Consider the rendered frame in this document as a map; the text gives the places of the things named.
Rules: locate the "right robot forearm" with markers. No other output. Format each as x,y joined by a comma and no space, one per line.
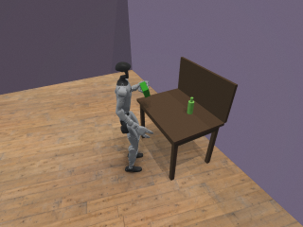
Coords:
127,120

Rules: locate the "sponge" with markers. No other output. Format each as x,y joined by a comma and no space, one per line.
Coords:
145,89

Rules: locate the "table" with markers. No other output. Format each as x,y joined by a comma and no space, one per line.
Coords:
213,96

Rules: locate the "robot right upper arm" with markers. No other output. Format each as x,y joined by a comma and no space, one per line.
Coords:
121,95

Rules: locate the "right robot thigh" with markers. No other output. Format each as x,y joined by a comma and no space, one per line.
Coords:
131,134

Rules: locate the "left robot forearm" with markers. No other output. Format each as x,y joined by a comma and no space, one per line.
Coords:
134,87

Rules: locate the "right robot hand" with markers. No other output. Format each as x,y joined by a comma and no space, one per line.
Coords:
141,130

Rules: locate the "left robot hand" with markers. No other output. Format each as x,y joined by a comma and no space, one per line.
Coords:
139,87

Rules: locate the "robot right foot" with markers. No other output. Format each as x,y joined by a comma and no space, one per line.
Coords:
133,169

